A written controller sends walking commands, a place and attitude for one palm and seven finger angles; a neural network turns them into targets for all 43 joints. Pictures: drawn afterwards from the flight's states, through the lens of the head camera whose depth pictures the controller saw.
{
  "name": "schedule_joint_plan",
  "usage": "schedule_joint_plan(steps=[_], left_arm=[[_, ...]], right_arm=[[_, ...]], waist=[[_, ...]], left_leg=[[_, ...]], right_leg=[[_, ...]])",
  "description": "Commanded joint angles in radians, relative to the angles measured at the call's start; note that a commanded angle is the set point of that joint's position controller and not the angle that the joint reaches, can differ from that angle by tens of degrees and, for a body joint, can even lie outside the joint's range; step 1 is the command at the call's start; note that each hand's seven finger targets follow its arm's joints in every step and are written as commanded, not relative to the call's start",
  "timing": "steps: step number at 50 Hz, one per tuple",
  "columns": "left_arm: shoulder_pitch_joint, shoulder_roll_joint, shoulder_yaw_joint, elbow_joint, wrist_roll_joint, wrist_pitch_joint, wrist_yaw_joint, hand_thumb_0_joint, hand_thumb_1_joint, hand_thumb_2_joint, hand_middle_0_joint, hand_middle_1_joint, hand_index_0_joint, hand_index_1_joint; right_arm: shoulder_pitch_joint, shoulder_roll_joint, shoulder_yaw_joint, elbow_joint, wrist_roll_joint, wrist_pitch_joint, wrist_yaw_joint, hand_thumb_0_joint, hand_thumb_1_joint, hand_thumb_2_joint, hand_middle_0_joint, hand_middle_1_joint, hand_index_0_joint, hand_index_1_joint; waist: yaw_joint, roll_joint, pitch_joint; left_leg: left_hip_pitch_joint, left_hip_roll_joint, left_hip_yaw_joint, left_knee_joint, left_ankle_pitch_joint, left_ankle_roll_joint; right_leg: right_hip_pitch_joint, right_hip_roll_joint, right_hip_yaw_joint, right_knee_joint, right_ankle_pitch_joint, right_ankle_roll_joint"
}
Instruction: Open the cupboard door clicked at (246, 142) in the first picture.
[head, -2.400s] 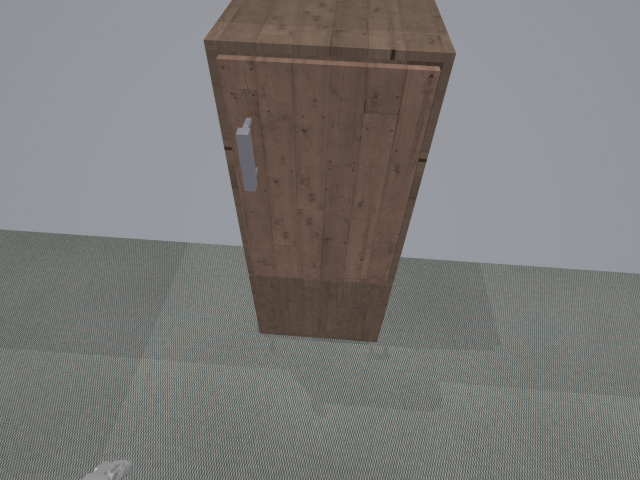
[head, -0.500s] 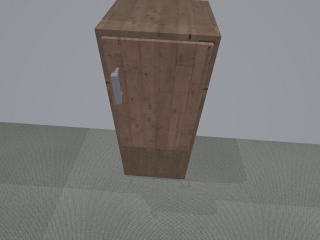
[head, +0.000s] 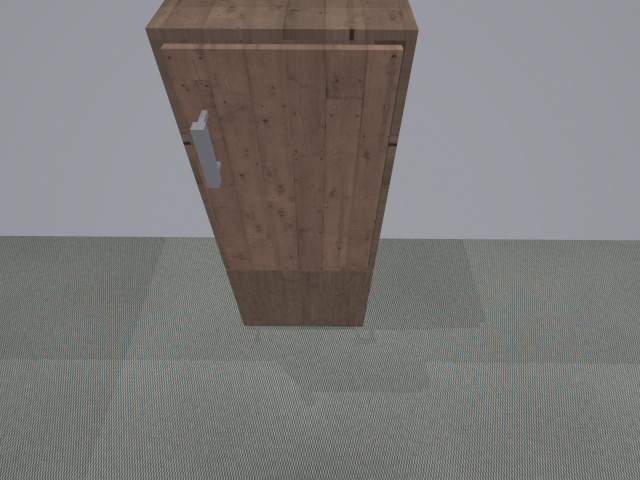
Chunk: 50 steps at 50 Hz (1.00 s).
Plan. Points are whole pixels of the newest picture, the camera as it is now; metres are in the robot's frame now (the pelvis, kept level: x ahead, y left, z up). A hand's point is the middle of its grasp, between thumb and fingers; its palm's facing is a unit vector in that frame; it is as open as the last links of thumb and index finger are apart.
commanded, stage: come to a stop and stand still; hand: left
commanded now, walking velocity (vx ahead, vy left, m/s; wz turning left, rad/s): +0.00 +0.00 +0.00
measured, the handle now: (209, 149) +0.64 +0.23 +0.03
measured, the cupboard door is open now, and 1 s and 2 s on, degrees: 0 0 0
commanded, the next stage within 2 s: look again from close up in 0.38 s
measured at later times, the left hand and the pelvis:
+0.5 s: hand out of the picture -0.05 +0.18 -0.17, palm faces +0.02 -0.98 -0.21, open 7.4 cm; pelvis -0.03 +0.00 +0.00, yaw +0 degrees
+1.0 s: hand out of the picture +0.02 +0.18 -0.17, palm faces +0.02 -0.98 -0.20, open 7.4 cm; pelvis +0.01 +0.00 +0.00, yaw +0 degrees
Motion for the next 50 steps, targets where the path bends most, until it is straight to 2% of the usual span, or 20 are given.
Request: schedule_joint_plan(steps=[1,2,3,4,5,6,7,8,10,14,17,19,21,23,29,34,36,46,50], left_arm=[[0.049,0.139,0.006,-0.063,-0.002,-0.015,0.004,0.000,0.900,0.900,-0.200,-0.300,-0.200,-0.300],[0.038,0.133,0.001,-0.069,-0.010,-0.009,-0.001,0.000,0.900,0.900,-0.200,-0.300,-0.200,-0.300],[0.037,0.115,-0.002,-0.074,-0.014,0.000,-0.005,0.000,0.900,0.900,-0.200,-0.300,-0.200,-0.300],[0.040,0.102,-0.004,-0.078,-0.012,0.008,-0.009,0.000,0.900,0.900,-0.200,-0.300,-0.200,-0.300],[0.048,0.096,-0.001,-0.080,-0.005,0.009,-0.012,0.000,0.900,0.900,-0.200,-0.300,-0.200,-0.300],[0.050,0.097,-0.003,-0.071,-0.001,0.015,-0.015,0.000,0.900,0.900,-0.200,-0.300,-0.200,-0.300],[0.054,0.105,-0.006,-0.064,0.001,0.018,-0.018,0.000,0.900,0.900,-0.200,-0.300,-0.200,-0.300],[0.072,0.103,-0.008,-0.059,0.002,0.017,-0.023,0.000,0.900,0.900,-0.200,-0.300,-0.200,-0.300],[0.089,0.105,-0.009,-0.052,0.003,0.011,-0.027,0.000,0.900,0.900,-0.200,-0.300,-0.200,-0.300],[0.105,0.109,-0.008,-0.048,0.001,0.011,-0.031,0.000,0.900,0.900,-0.200,-0.300,-0.200,-0.300],[0.114,0.105,-0.010,-0.039,-0.001,0.005,-0.033,0.000,0.900,0.900,-0.200,-0.300,-0.200,-0.300],[0.123,0.098,-0.012,-0.026,-0.004,-0.001,-0.034,0.000,0.900,0.900,-0.200,-0.300,-0.200,-0.300],[0.134,0.097,-0.014,-0.014,-0.004,-0.002,-0.033,0.000,0.900,0.900,-0.200,-0.300,-0.200,-0.300],[0.146,0.092,-0.016,0.006,-0.004,-0.003,-0.033,0.000,0.900,0.900,-0.200,-0.300,-0.200,-0.300],[0.161,0.082,-0.024,0.047,-0.008,-0.011,-0.030,0.000,0.900,0.900,-0.200,-0.300,-0.200,-0.300],[0.169,0.068,-0.022,0.069,-0.006,-0.010,-0.026,0.000,0.900,0.900,-0.200,-0.300,-0.200,-0.300],[0.167,0.072,-0.022,0.072,-0.005,-0.011,-0.025,0.000,0.900,0.900,-0.200,-0.300,-0.200,-0.300],[0.142,0.071,-0.017,0.071,-0.003,-0.007,-0.022,0.000,0.900,0.900,-0.200,-0.300,-0.200,-0.300],[0.139,0.073,-0.015,0.069,-0.002,-0.006,-0.023,0.000,0.900,0.900,-0.200,-0.300,-0.200,-0.300]], right_arm=[[0.077,-0.037,-0.007,-0.089,-0.001,-0.012,0.017,0.000,-0.900,-0.900,0.200,0.300,0.200,0.300],[0.091,-0.051,-0.006,-0.078,-0.007,-0.015,0.018,0.000,-0.900,-0.900,0.200,0.300,0.200,0.300],[0.095,-0.083,-0.006,-0.087,-0.013,-0.022,0.016,0.000,-0.900,-0.900,0.200,0.300,0.200,0.300],[0.078,-0.109,-0.005,-0.100,-0.019,-0.024,0.015,0.000,-0.900,-0.900,0.200,0.300,0.200,0.300],[0.071,-0.120,-0.006,-0.112,-0.023,-0.023,0.016,0.000,-0.900,-0.900,0.200,0.300,0.200,0.300],[0.039,-0.124,-0.006,-0.114,-0.022,-0.019,0.018,0.000,-0.900,-0.900,0.200,0.300,0.200,0.300],[0.025,-0.122,-0.002,-0.115,-0.021,-0.016,0.019,0.000,-0.900,-0.900,0.200,0.300,0.200,0.300],[0.023,-0.122,0.000,-0.121,-0.021,-0.014,0.019,0.000,-0.900,-0.900,0.200,0.300,0.200,0.300],[0.048,-0.117,0.001,-0.117,-0.021,-0.015,0.019,0.000,-0.900,-0.900,0.200,0.300,0.200,0.300],[0.087,-0.119,0.003,-0.102,-0.023,-0.013,0.020,0.000,-0.900,-0.900,0.200,0.300,0.200,0.300],[0.104,-0.113,0.008,-0.087,-0.020,-0.019,0.018,0.000,-0.900,-0.900,0.200,0.300,0.200,0.300],[0.107,-0.107,0.013,-0.072,-0.017,-0.027,0.015,0.000,-0.900,-0.900,0.200,0.300,0.200,0.300],[0.112,-0.106,0.015,-0.058,-0.014,-0.031,0.014,0.000,-0.900,-0.900,0.200,0.300,0.200,0.300],[0.115,-0.104,0.016,-0.045,-0.013,-0.032,0.013,0.000,-0.900,-0.900,0.200,0.300,0.200,0.300],[0.137,-0.086,0.025,0.001,-0.007,-0.040,0.008,0.000,-0.900,-0.900,0.200,0.300,0.200,0.300],[0.135,-0.078,0.026,0.027,-0.007,-0.047,0.002,0.000,-0.900,-0.900,0.200,0.300,0.200,0.300],[0.130,-0.076,0.026,0.029,-0.005,-0.049,0.001,0.000,-0.900,-0.900,0.200,0.300,0.200,0.300],[0.110,-0.072,0.024,0.040,-0.008,-0.046,-0.003,0.000,-0.900,-0.900,0.200,0.300,0.200,0.300],[0.101,-0.075,0.023,0.040,-0.009,-0.045,-0.003,0.000,-0.900,-0.900,0.200,0.300,0.200,0.300]], waist=[[-0.025,-0.048,-0.129],[-0.026,0.012,-0.096],[-0.019,0.090,-0.059],[-0.002,0.112,-0.012],[0.008,0.060,0.017],[0.017,0.101,0.057],[0.019,0.086,0.105],[0.024,0.045,0.120],[0.018,-0.009,0.105],[0.008,-0.062,0.048],[0.005,-0.062,0.009],[0.006,-0.036,-0.007],[0.011,-0.008,-0.012],[0.014,-0.028,-0.005],[0.014,-0.046,-0.020],[0.022,-0.015,-0.033],[0.023,-0.025,-0.031],[0.022,-0.030,-0.009],[0.023,-0.035,-0.021]], left_leg=[[0.012,-0.003,0.016,-0.092,0.065,-0.003],[0.063,0.006,-0.010,-0.145,0.150,0.000],[0.044,0.065,-0.085,-0.195,0.194,0.023],[-0.025,0.108,-0.127,-0.250,0.137,0.046],[-0.083,0.123,-0.141,-0.277,0.047,0.058],[-0.126,0.102,-0.150,-0.310,-0.074,0.051],[-0.163,0.086,-0.150,-0.334,-0.148,0.046],[-0.171,0.074,-0.142,-0.338,-0.176,0.043],[-0.133,0.058,-0.118,-0.318,-0.140,0.039],[-0.079,0.045,-0.097,-0.290,-0.126,0.038],[-0.048,0.043,-0.093,-0.279,-0.058,0.038],[-0.033,0.048,-0.095,-0.280,-0.015,0.036],[-0.041,0.059,-0.107,-0.303,-0.032,0.038],[-0.053,0.059,-0.110,-0.303,-0.031,0.038],[-0.004,0.057,-0.080,-0.269,0.129,0.030],[0.014,0.069,-0.079,-0.269,0.208,0.034],[0.017,0.068,-0.074,-0.258,0.239,0.034],[0.028,0.069,-0.066,-0.253,0.265,0.033],[0.046,0.072,-0.064,-0.251,0.274,0.034]], right_leg=[[0.041,-0.186,0.094,-0.022,0.487,-0.105],[-0.044,-0.150,0.088,-0.013,0.282,-0.081],[-0.098,-0.095,0.070,-0.009,0.096,-0.049],[-0.101,-0.053,0.047,-0.018,-0.026,-0.031],[-0.087,-0.041,0.031,-0.029,-0.078,-0.027],[-0.095,-0.043,0.043,-0.041,-0.133,-0.027],[-0.106,-0.044,0.055,-0.050,-0.155,-0.028],[-0.119,-0.047,0.074,-0.068,-0.179,-0.030],[-0.143,-0.061,0.098,-0.104,-0.218,-0.033],[-0.180,-0.075,0.126,-0.142,-0.309,-0.033],[-0.165,-0.082,0.135,-0.141,-0.258,-0.035],[-0.146,-0.086,0.133,-0.135,-0.201,-0.038],[-0.126,-0.084,0.122,-0.122,-0.168,-0.036],[-0.116,-0.084,0.122,-0.117,-0.153,-0.036],[-0.094,-0.098,0.121,-0.112,-0.029,-0.035],[-0.059,-0.096,0.098,-0.078,0.077,-0.030],[-0.052,-0.099,0.101,-0.072,0.116,-0.031],[-0.052,-0.100,0.100,-0.066,0.155,-0.031],[-0.046,-0.098,0.096,-0.066,0.161,-0.030]])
